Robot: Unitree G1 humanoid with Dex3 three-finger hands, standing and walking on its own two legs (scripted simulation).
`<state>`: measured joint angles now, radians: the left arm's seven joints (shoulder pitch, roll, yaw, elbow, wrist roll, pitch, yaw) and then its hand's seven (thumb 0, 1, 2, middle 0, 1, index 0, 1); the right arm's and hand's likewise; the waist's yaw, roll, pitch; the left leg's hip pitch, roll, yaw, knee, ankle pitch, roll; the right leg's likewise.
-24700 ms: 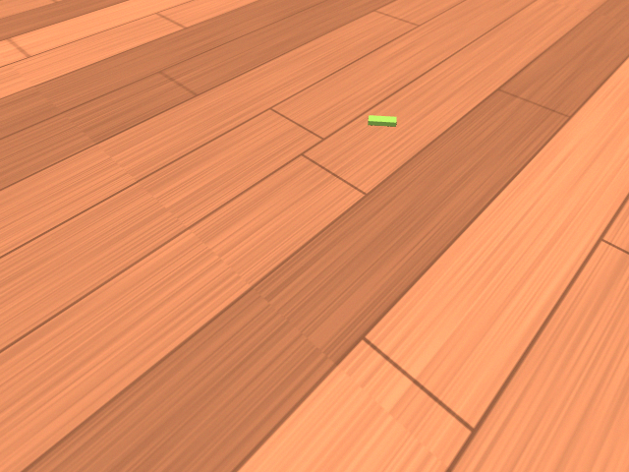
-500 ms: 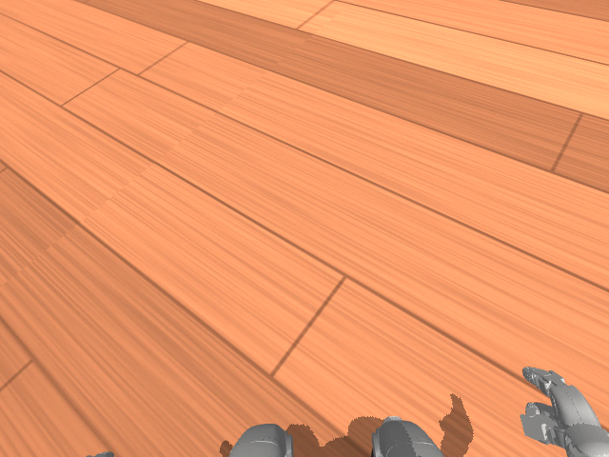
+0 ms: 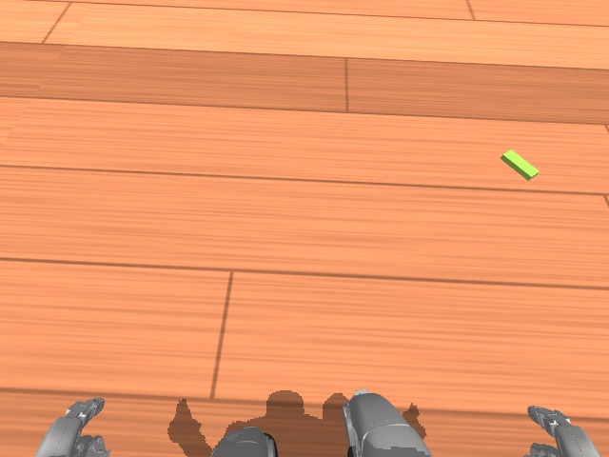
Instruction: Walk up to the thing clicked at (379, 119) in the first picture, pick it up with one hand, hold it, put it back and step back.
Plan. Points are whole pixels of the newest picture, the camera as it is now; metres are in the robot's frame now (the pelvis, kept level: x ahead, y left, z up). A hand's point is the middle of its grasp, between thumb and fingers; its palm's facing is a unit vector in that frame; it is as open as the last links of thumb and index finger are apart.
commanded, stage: walk up
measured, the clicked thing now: (519, 164) +1.21 -0.94 -0.76
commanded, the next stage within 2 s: stand in 1.88 s
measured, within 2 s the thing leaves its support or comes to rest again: neither
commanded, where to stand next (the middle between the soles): +0.10 -0.04 m, yaw -48 degrees
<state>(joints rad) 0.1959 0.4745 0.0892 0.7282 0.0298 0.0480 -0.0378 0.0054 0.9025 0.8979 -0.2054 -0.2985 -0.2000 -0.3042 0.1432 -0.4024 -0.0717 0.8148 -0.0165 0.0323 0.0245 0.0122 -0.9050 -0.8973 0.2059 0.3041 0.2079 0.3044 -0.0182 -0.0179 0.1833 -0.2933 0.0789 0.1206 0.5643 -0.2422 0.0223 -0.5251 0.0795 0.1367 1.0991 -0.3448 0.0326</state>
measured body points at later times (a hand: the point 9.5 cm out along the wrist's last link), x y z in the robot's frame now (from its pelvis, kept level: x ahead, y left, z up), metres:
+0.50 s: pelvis +0.03 -0.04 -0.01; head +0.04 -0.06 +0.44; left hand +0.23 +0.22 -0.11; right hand -0.06 -0.35 -0.13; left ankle +0.14 +0.07 -0.71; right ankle -0.07 -0.15 -0.73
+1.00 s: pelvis +0.05 -0.05 -0.03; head +0.08 -0.10 +0.41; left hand +0.32 +0.15 -0.13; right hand -0.07 -0.37 -0.15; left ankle +0.14 +0.06 -0.69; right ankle +0.00 -0.15 -0.73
